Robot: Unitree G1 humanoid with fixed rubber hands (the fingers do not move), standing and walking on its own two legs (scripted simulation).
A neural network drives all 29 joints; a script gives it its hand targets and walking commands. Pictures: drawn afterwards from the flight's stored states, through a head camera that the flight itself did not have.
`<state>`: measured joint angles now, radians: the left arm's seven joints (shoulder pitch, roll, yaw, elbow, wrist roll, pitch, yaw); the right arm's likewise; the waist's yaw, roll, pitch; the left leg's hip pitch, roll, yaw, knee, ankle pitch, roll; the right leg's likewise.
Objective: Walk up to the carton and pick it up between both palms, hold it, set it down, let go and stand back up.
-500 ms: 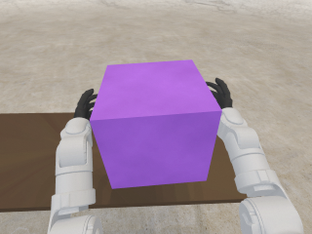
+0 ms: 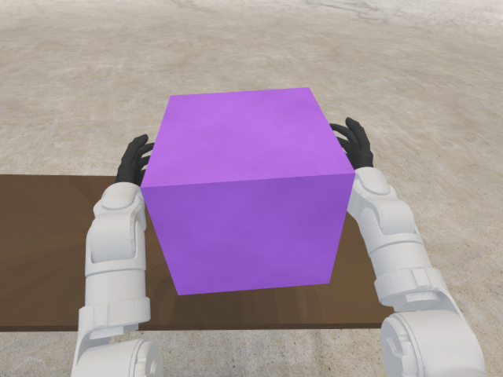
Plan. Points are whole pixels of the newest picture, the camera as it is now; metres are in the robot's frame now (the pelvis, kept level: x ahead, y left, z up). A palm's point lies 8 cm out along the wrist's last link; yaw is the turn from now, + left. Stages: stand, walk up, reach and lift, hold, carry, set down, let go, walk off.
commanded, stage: hold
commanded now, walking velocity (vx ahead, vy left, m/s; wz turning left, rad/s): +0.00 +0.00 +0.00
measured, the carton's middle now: (246, 186) +0.41 +0.00 +0.14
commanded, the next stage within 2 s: none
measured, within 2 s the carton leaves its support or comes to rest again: neither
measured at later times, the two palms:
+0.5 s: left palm (131, 187) +0.35 +0.18 +0.19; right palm (357, 171) +0.36 -0.17 +0.21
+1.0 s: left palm (133, 184) +0.35 +0.18 +0.19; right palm (359, 171) +0.36 -0.17 +0.20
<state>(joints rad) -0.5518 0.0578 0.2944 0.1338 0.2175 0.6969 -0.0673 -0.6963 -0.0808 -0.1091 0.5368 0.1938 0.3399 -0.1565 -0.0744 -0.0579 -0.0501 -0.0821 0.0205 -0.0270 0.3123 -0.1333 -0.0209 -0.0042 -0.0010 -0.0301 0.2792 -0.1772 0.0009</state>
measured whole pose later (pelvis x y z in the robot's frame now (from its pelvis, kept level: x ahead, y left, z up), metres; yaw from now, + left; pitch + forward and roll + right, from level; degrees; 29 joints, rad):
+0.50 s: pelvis +0.00 +0.00 +0.00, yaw +0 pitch -6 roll -1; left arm -0.51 0.04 0.28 0.07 0.22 0.73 -0.06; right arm -0.67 -0.10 -0.07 0.49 0.23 0.35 -0.17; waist -0.08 -0.05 -0.04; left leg -0.06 0.02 -0.03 0.32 -0.14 -0.02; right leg 0.03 0.00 -0.03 0.27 -0.18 0.00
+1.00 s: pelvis +0.00 +0.00 +0.00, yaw +0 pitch -6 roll +0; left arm -0.54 0.05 0.30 0.11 0.23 0.71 -0.07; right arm -0.69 -0.10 -0.08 0.52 0.22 0.36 -0.17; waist -0.08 -0.03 -0.04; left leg -0.06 0.02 -0.03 0.31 -0.13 -0.02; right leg 0.02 0.00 -0.03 0.26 -0.17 0.00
